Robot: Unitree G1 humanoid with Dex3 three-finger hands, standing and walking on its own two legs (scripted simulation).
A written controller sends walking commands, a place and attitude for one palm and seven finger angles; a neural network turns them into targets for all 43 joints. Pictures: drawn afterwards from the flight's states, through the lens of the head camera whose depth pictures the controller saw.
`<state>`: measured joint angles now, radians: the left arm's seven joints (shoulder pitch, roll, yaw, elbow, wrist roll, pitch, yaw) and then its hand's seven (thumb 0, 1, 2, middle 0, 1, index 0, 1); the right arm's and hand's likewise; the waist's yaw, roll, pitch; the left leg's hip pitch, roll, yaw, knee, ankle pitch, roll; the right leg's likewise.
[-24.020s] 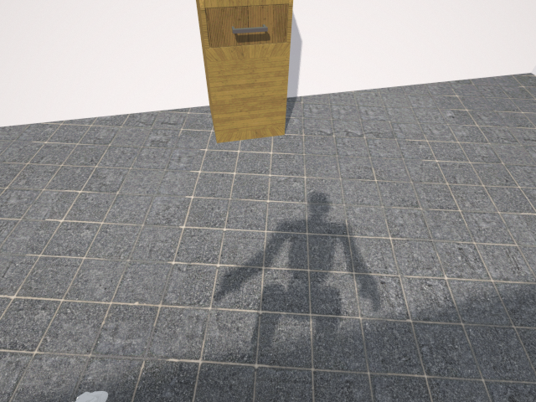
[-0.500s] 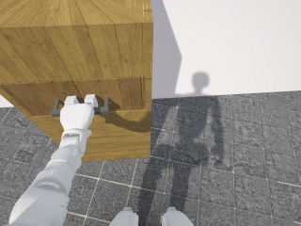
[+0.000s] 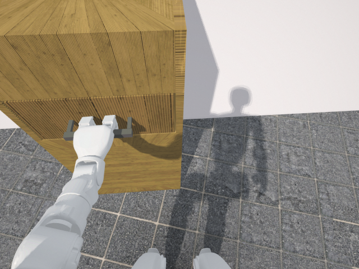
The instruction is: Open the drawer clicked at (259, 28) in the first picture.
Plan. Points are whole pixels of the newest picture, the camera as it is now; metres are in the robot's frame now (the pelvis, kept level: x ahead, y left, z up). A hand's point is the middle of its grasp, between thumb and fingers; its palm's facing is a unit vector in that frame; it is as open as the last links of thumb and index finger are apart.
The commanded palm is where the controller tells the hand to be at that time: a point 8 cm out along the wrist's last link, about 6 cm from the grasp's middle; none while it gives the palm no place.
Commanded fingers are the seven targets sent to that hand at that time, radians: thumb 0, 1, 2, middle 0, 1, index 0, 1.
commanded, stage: pull the drawer open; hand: left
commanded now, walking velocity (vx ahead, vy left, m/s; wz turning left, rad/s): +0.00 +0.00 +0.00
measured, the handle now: (99, 128) +0.46 +0.21 -0.02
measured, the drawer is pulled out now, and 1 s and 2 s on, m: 0.00 0.12 0.24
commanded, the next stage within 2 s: none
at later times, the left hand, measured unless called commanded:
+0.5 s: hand (99, 172) +0.35 +0.20 -0.05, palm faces -0.01 -0.07 -1.00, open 5.1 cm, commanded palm +0.31 +0.20 +0.01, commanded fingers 0.00 0.90 0.90 -0.40 -1.35 -0.40 -1.35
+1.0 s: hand (95, 196) +0.29 +0.20 -0.05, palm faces +0.00 -0.07 -1.00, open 5.1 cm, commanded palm +0.25 +0.21 +0.01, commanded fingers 0.00 0.90 0.90 -0.40 -1.35 -0.40 -1.35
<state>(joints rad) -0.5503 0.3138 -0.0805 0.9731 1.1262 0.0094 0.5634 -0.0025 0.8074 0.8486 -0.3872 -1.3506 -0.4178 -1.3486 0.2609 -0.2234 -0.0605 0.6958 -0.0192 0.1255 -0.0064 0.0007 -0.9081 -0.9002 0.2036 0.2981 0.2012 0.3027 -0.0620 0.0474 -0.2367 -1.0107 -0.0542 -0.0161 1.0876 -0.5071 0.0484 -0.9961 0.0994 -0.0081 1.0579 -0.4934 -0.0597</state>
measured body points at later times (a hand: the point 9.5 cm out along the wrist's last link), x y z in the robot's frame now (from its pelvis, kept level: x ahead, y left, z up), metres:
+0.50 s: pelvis +0.01 +0.01 +0.01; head +0.09 +0.01 +0.46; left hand +0.34 +0.20 +0.01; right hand +0.13 -0.24 -0.12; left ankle -0.01 +0.09 -0.66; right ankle -0.01 -0.09 -0.66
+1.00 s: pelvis +0.00 +0.00 +0.01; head +0.06 -0.01 +0.45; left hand +0.28 +0.20 +0.01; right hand +0.16 -0.23 -0.11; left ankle -0.01 +0.09 -0.66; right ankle -0.01 -0.09 -0.66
